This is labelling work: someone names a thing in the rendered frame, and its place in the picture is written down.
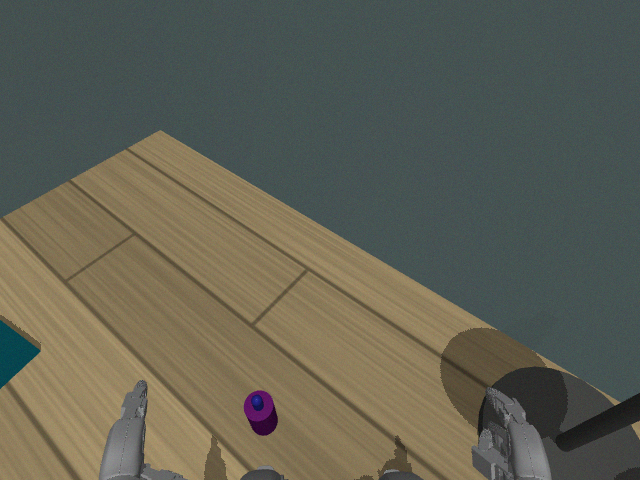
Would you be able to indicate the right robot hand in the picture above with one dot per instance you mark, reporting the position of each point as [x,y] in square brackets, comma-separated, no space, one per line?
[522,451]

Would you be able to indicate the left robot hand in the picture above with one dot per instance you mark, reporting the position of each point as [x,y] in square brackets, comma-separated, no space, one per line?
[124,449]

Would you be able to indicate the coat stand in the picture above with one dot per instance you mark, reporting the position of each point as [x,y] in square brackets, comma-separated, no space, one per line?
[585,436]

